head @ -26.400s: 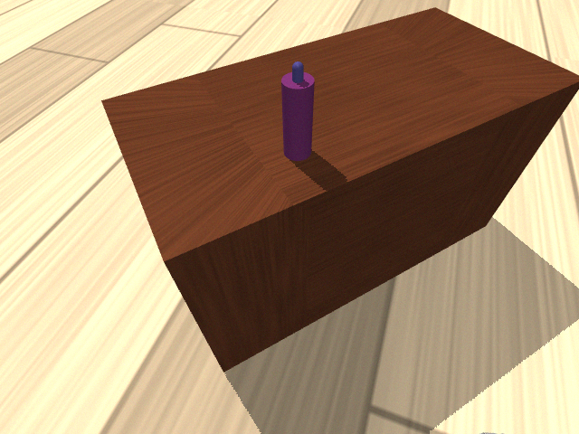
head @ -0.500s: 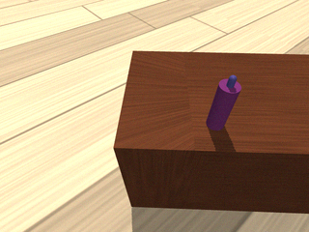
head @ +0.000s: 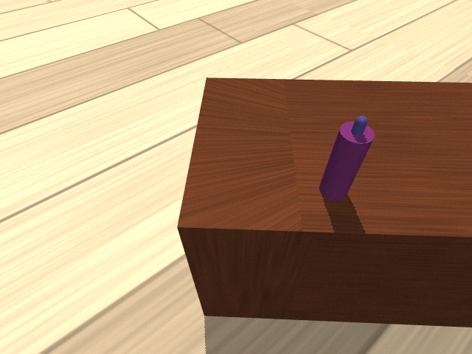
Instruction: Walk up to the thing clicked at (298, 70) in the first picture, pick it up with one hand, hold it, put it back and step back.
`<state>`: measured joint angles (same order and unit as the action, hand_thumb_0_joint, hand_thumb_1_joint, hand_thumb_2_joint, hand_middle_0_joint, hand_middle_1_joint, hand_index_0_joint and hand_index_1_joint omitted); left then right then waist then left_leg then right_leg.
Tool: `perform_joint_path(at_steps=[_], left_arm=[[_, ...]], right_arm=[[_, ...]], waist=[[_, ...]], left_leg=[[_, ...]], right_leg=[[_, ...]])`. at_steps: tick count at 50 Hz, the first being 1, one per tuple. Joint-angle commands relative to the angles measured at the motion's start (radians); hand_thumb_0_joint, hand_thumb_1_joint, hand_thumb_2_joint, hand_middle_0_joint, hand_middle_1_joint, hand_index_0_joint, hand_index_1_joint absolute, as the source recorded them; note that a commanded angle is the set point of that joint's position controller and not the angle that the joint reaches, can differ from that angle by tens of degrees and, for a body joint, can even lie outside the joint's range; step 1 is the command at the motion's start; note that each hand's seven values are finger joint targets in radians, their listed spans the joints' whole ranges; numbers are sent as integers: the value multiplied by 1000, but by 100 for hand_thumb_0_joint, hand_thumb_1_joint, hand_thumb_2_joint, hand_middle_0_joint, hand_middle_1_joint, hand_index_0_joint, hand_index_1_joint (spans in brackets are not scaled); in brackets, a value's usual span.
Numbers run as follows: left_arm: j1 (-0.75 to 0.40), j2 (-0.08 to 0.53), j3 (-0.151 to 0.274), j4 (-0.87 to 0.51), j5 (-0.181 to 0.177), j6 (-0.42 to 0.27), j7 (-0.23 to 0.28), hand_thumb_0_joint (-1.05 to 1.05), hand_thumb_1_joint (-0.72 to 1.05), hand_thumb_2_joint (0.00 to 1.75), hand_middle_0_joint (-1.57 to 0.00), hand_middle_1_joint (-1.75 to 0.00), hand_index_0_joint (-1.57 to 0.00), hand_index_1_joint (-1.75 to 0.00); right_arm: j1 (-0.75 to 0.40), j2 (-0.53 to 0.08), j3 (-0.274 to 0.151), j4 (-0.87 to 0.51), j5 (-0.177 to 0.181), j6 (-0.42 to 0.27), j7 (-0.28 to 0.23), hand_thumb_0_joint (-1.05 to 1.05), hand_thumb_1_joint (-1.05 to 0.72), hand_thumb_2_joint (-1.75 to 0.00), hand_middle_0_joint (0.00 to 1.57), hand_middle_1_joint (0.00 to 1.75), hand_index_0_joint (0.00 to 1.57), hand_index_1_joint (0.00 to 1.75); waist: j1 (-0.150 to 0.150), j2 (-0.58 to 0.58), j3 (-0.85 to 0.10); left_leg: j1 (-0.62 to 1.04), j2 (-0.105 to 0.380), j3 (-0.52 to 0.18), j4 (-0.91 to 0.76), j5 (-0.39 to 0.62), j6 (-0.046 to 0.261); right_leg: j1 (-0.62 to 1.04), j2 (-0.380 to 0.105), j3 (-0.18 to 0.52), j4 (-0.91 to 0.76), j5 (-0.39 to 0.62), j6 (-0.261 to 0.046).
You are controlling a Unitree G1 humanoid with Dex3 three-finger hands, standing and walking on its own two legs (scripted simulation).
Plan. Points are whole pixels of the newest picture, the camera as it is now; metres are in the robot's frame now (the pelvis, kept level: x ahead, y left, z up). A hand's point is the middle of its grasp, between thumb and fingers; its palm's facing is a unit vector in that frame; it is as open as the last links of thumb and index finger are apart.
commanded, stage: home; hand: right
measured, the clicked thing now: (345, 158) +0.47 -0.23 +0.03
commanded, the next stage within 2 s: stand in 0.04 s
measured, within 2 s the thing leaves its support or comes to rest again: neither
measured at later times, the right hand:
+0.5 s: hand out of the picture +0.07 -0.26 -0.16, palm faces -0.05 +0.94 -0.35, open 11.2 cm
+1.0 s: hand out of the picture +0.08 -0.26 -0.16, palm faces -0.06 +0.94 -0.35, open 7.4 cm
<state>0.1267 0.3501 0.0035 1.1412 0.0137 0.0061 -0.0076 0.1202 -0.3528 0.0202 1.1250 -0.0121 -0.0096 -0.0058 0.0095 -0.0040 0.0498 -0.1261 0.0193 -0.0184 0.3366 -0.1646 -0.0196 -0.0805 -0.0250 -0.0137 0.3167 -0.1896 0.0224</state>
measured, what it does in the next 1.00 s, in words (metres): stands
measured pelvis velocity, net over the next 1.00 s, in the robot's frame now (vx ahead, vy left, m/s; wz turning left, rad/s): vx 0.01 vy -0.01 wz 0.01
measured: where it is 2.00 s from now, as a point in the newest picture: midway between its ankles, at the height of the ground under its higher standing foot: outside the picture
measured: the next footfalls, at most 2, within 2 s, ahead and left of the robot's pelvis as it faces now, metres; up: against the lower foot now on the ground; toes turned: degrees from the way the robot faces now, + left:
none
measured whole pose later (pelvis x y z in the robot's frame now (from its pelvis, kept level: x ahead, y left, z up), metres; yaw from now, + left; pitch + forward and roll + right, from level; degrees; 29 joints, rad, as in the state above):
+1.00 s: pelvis +0.01 -0.01 +0.00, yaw +1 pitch -2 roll +0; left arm 0.13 0.34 0.01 1.12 0.01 0.00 -0.01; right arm 0.12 -0.35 0.02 1.13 -0.01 -0.01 0.00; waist 0.01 0.00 0.05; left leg -0.13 0.02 -0.03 0.33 -0.17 -0.03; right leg -0.08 -0.02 -0.03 0.31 -0.20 0.01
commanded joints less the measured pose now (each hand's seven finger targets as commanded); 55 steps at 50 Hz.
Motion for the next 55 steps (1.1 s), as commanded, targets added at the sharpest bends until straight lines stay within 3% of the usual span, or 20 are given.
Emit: perform_joint_path(at_steps=[1, 7, 9, 10, 13, 17, 21, 25, 30, 38, 42, 45, 55], left_arm=[[-38, 214, 37, -57, 2, -23, 13, 0, 90, 90, -20, -30, -20, -30], [-34, 211, 37, -61, 1, -25, 15, 0, 90, 90, -20, -30, -20, -30], [-33, 210, 37, -63, 1, -25, 15, 0, 90, 90, -20, -30, -20, -30], [-32, 211, 37, -62, -1, -25, 15, 0, 90, 90, -20, -30, -20, -30], [-30, 208, 38, -60, 1, -22, 14, 0, 90, 90, -20, -30, -20, -30], [-32, 214, 38, -67, 1, -27, 15, 0, 90, 90, -20, -30, -20, -30], [-30, 210, 38, -64, 0, -26, 16, 0, 90, 90, -20, -30, -20, -30], [-33, 213, 41, -64, -1, -26, 15, 0, 90, 90, -20, -30, -20, -30], [-36, 215, 41, -71, -1, -29, 16, 0, 90, 90, -20, -30, -20, -30], [-28, 210, 41, -66, -1, -28, 15, 0, 90, 90, -20, -30, -20, -30], [-34, 211, 42, -71, 0, -28, 16, 0, 90, 90, -20, -30, -20, -30], [-32, 213, 42, -72, 0, -31, 16, 0, 90, 90, -20, -30, -20, -30], [-26, 209, 40, -72, -2, -31, 17, 0, 90, 90, -20, -30, -20, -30]], right_arm=[[-38, -222, -48, -55, 0, -19, -11, 0, 51, -8, 6, 6, 6, 6], [-34, -218, -46, -53, 1, -20, -11, 0, 52, -7, 6, 6, 6, 6], [-37, -222, -47, -53, 0, -22, -10, 0, 36, -23, 20, 22, 20, 22], [-38, -219, -46, -52, 1, -20, -10, 0, 28, -31, 20, 30, 20, 30], [-29, -219, -46, -51, 1, -18, -10, 0, 4, -55, 20, 30, 20, 30], [-37, -219, -49, -56, 1, -19, -9, 0, -28, -87, 20, 30, 20, 30], [-33, -217, -47, -53, 1, -18, -8, 0, -60, -90, 20, 30, 20, 30], [-27, -216, -46, -54, 1, -21, -9, 0, -90, -90, 20, 30, 20, 30], [-26, -215, -46, -56, 2, -23, -9, 0, -90, -90, 20, 30, 20, 30], [-34, -216, -47, -55, 3, -16, -7, 0, -90, -90, 20, 30, 20, 30], [-40, -218, -50, -58, 1, -15, -8, 0, -90, -90, 20, 30, 20, 30], [-37, -213, -49, -60, 2, -18, -8, 0, -90, -90, 20, 30, 20, 30], [-40, -214, -47, -56, 4, -17, -8, 0, -90, -90, 20, 30, 20, 30]], waist=[[-9, 10, -49], [-9, 10, -61], [-6, 9, -61], [-4, 9, -58], [-8, 13, -36], [-6, -8, -65], [-7, 7, -46], [-8, 6, -62], [-8, -2, -75], [-8, 5, -40], [-7, 10, -44], [-8, 4, -71], [-4, 9, -68]], left_leg=[[0, 107, -91, -61, 58, 40], [0, 103, -84, -53, 113, 38], [1, 106, -88, -56, 123, 38], [1, 106, -88, -56, 125, 39], [-23, 100, -92, -73, 54, 36], [7, 104, -87, -46, 114, 42], [-8, 101, -91, -58, 94, 37], [-3, 104, -89, -51, 138, 38], [15, 110, -88, -40, 188, 40], [6, 98, -92, -57, 74, 34], [2, 101, -91, -52, 86, 35], [10, 105, -88, -40, 150, 35], [17, 106, -89, -39, 156, 35]], right_leg=[[-19, -102, 84, -65, 56, -41], [-5, -105, 80, -58, 99, -38], [-3, -106, 77, -52, 95, -39], [-1, -105, 77, -55, 91, -39], [-12, -102, 76, -59, 52, -40], [-10, -110, 80, -61, 88, -39], [-12, -106, 74, -61, 72, -38], [11, -110, 76, -52, 112, -40], [13, -112, 75, -48, 148, -39], [-26, -104, 72, -74, 58, -39], [-23, -106, 76, -74, 61, -41], [3, -111, 74, -63, 124, -38], [4, -110, 69, -61, 129, -36]])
